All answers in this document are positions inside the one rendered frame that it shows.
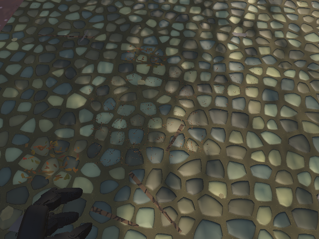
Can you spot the robot left hand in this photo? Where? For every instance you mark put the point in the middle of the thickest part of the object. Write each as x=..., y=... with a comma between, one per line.
x=38, y=222

